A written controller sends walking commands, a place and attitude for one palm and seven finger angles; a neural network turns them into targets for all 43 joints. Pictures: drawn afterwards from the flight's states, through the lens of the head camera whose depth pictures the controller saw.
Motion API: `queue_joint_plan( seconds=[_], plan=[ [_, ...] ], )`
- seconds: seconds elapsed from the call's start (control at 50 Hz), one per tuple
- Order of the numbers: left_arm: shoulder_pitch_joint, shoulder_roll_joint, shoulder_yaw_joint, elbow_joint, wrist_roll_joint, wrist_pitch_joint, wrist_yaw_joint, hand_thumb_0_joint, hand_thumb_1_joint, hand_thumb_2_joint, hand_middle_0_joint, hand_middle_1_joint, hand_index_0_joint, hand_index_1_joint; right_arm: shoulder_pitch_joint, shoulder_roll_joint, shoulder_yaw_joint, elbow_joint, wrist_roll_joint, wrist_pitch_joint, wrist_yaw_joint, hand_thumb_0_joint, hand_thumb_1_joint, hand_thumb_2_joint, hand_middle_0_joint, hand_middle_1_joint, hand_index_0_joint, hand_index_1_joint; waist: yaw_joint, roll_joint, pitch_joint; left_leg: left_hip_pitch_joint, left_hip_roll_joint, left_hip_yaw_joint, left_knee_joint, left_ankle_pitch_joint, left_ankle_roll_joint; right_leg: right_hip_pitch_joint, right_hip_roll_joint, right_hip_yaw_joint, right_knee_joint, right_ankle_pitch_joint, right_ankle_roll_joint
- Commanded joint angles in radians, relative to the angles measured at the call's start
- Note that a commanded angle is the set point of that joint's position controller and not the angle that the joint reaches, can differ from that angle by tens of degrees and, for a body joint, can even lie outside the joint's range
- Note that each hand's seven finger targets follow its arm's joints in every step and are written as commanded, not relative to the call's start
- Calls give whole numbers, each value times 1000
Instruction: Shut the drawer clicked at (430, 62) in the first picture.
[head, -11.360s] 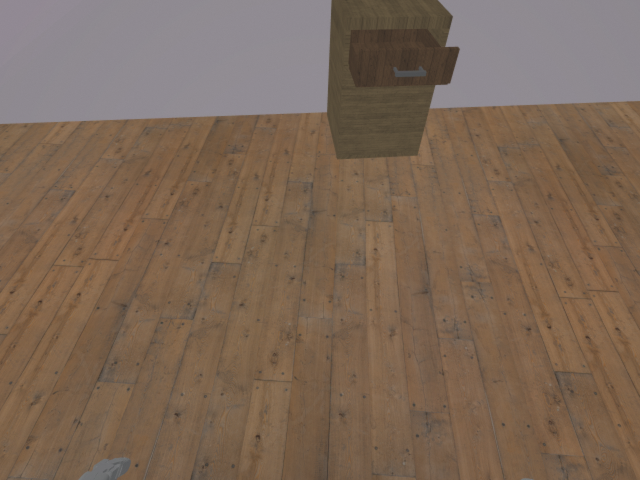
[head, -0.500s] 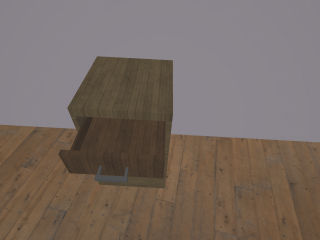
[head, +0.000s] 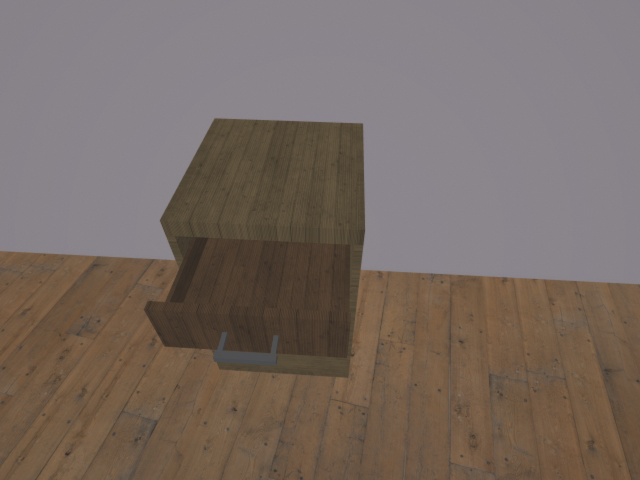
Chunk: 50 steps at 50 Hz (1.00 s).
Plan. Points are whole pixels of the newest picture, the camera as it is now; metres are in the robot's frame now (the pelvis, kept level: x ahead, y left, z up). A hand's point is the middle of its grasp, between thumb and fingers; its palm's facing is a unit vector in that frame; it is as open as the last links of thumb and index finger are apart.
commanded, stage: come to a stop and stand still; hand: left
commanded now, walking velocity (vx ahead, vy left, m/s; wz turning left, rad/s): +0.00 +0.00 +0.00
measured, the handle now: (247, 348) +0.40 +0.17 -0.20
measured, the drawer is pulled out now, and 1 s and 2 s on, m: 0.19 0.19 0.19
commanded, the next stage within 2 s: look again from close up in 0.88 s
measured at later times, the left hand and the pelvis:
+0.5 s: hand out of the picture +0.02 +0.13 -0.17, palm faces +0.02 -0.98 -0.18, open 7.4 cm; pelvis +0.03 -0.04 +0.00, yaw +0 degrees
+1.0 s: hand out of the picture +0.02 +0.11 -0.17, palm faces +0.03 -0.99 -0.16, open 7.4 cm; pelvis +0.04 -0.05 +0.01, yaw +0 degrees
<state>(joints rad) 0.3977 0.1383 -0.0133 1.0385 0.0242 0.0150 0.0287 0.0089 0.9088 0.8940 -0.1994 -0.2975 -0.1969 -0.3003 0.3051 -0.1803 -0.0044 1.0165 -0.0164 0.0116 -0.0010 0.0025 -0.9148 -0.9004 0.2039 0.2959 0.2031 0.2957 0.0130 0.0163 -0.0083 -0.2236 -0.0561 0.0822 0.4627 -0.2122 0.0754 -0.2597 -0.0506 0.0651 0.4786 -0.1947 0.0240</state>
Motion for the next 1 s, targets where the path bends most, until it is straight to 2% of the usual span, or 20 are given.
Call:
queue_joint_plan(
  seconds=[0.0, 0.16, 0.2, 0.22, 0.32, 0.34, 0.4, 0.58, 0.62, 0.7, 0.72, 0.8, 0.82, 0.9, 0.92, 0.98],
  plan=[
    [38, 88, 19, -33, 0, -32, 9, 0, 900, 900, -200, -300, -200, -300, 23, -107, -17, -37, 6, -25, -13, 0, -900, -900, 200, 300, 200, 300, -15, -37, 101, -64, 153, -189, -193, -226, -27, -35, -21, 40, -89, -82, -55],
    [33, 80, 16, -7, -3, -38, 12, 0, 900, 900, -200, -300, -200, -300, 37, -86, -10, 4, 9, -34, -17, 0, -900, -900, 200, 300, 200, 300, -15, -21, 92, -35, 148, -157, -168, -126, -34, -7, -27, 41, -96, -1, -53],
    [30, 81, 16, -2, -6, -41, 13, 0, 900, 900, -200, -300, -200, -300, 43, -80, -7, 14, 10, -36, -18, 0, -900, -900, 200, 300, 200, 300, -15, -31, 74, -17, 142, -144, -149, -86, -36, 3, -32, 49, -99, 14, -55],
    [21, 84, 16, 1, -6, -40, 13, 0, 900, 900, -200, -300, -200, -300, 42, -78, -7, 20, 10, -36, -18, 0, -900, -900, 200, 300, 200, 300, -18, -29, 90, -19, 143, -142, -152, -76, -37, -4, -29, 49, -103, 15, -56],
    [7, 83, 15, 6, -9, -42, 14, 0, 900, 900, -200, -300, -200, -300, 53, -67, -3, 40, 10, -35, -21, 0, -900, -900, 200, 300, 200, 300, -20, -45, 85, 4, 143, -125, -133, -22, -42, 2, -30, 56, -111, 35, -58],
    [8, 80, 15, 11, -9, -43, 14, 0, 900, 900, -200, -300, -200, -300, 51, -67, -1, 45, 11, -38, -22, 0, -900, -900, 200, 300, 200, 300, -18, -29, 76, 10, 144, -122, -127, 2, -42, 14, -32, 56, -109, 60, -57],
    [6, 82, 16, 16, -11, -46, 16, 0, 900, 900, -200, -300, -200, -300, 58, -62, 1, 56, 11, -42, -24, 0, -900, -900, 200, 300, 200, 300, -17, -38, 44, 29, 147, -115, -113, 63, -43, 48, -36, 50, -97, 123, -57],
    [-4, 85, 13, 27, -12, -44, 15, 0, 900, 900, -200, -300, -200, -300, 57, -57, 5, 79, 10, -35, -25, 0, -900, -900, 200, 300, 200, 300, -17, -34, 93, 28, 147, -110, -123, 21, -49, 23, -31, 53, -125, 70, -60],
    [-10, 87, 13, 26, -12, -42, 14, 0, 900, 900, -200, -300, -200, -300, 59, -56, 5, 82, 10, -35, -25, 0, -900, -900, 200, 300, 200, 300, -18, -15, 104, 26, 150, -114, -134, 23, -47, 22, -26, 50, -126, 67, -61],
    [-2, 86, 13, 26, -12, -45, 14, 0, 900, 900, -200, -300, -200, -300, 63, -58, 5, 83, 10, -37, -25, 0, -900, -900, 200, 300, 200, 300, -19, -44, 81, 37, 147, -108, -124, 30, -48, 33, -31, 53, -132, 74, -60],
    [-8, 90, 12, 27, -12, -44, 14, 0, 900, 900, -200, -300, -200, -300, 60, -54, 4, 86, 11, -36, -25, 0, -900, -900, 200, 300, 200, 300, -20, -33, 90, 37, 148, -110, -130, 30, -48, 30, -28, 52, -135, 72, -62],
    [2, 87, 13, 29, -13, -48, 15, 0, 900, 900, -200, -300, -200, -300, 64, -56, 5, 88, 10, -42, -26, 0, -900, -900, 200, 300, 200, 300, -17, -32, 59, 61, 152, -107, -121, 75, -47, 48, -32, 45, -124, 120, -61],
    [-1, 89, 12, 31, -11, -46, 15, 0, 900, 900, -200, -300, -200, -300, 61, -54, 4, 90, 11, -40, -26, 0, -900, -900, 200, 300, 200, 300, -18, -29, 80, 56, 154, -109, -128, 65, -47, 36, -27, 42, -127, 109, -61],
    [4, 83, 12, 32, -11, -46, 15, 0, 900, 900, -200, -300, -200, -300, 68, -50, 5, 91, 10, -39, -26, 0, -900, -900, 200, 300, 200, 300, -18, -24, 86, 47, 152, -109, -132, 40, -49, 31, -28, 46, -135, 75, -62],
    [4, 87, 11, 34, -11, -44, 14, 0, 900, 900, -200, -300, -200, -300, 62, -51, 5, 94, 11, -38, -26, 0, -900, -900, 200, 300, 200, 300, -17, -18, 111, 43, 153, -113, -142, 27, -48, 16, -24, 44, -141, 59, -63],
    [8, 83, 11, 36, -11, -45, 14, 0, 900, 900, -200, -300, -200, -300, 71, -50, 4, 95, 10, -39, -26, 0, -900, -900, 200, 300, 200, 300, -18, -15, 98, 49, 154, -110, -140, 20, -49, 18, -24, 45, -141, 49, -62]
  ],
)
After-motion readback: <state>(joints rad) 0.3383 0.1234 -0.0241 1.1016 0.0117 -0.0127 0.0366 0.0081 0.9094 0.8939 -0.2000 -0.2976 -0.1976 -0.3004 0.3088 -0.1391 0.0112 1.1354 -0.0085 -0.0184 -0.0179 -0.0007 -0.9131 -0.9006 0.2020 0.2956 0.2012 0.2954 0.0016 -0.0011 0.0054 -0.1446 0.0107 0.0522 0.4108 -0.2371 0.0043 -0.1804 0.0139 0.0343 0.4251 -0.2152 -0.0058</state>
